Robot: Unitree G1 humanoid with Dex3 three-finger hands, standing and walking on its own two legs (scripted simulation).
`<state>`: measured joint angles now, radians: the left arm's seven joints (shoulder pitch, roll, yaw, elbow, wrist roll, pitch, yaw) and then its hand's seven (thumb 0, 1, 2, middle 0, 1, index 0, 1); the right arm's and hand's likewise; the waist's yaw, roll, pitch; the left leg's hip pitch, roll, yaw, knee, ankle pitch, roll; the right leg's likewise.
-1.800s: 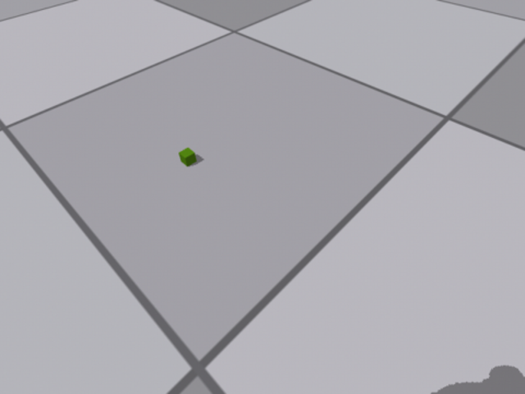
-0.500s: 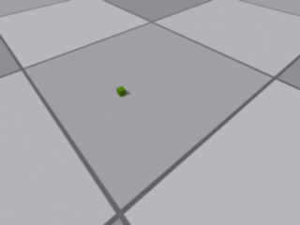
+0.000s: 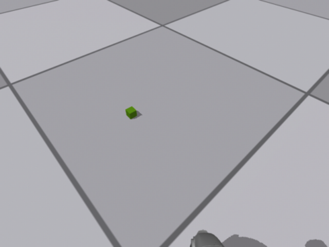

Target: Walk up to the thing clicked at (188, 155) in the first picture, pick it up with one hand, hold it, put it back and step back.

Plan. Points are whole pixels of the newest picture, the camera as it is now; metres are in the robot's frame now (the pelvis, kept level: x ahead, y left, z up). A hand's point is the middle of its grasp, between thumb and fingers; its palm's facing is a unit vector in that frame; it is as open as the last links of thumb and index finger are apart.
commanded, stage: walk up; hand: left
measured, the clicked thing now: (131, 112) +1.27 +0.21 -0.74
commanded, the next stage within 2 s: none
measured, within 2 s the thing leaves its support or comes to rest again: neither
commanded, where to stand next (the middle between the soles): +0.91 -0.04 m, yaw +2 degrees
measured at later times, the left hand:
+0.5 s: hand (81, 210) +0.28 +0.25 -0.15, palm faces +0.03 -0.94 -0.34, open 7.3 cm
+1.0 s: hand (98, 135) +0.56 +0.24 -0.14, palm faces -0.02 -0.91 -0.40, open 7.3 cm
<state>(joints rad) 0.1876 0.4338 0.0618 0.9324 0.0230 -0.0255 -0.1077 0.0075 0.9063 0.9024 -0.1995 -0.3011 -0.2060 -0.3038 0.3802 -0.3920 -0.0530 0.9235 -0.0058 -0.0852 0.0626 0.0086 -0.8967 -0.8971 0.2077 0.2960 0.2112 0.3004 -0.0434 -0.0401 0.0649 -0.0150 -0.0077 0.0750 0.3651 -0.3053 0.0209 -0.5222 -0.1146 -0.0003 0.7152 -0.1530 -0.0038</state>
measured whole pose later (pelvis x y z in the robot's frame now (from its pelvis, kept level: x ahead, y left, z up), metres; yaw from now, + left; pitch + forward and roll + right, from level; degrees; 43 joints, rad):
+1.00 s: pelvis +0.47 -0.05 -0.02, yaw +2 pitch -3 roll +0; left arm 0.24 0.42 0.08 0.87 0.02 -0.07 -0.08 0.01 0.91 0.90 -0.20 -0.30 -0.21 -0.30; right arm 0.36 -0.44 -0.05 0.86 0.00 -0.06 0.04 0.01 -0.90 -0.90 0.21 0.30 0.21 0.30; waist -0.02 0.03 0.07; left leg -0.16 0.10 0.06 0.76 -0.47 0.01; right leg -0.39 -0.06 -0.06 0.65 -0.21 -0.01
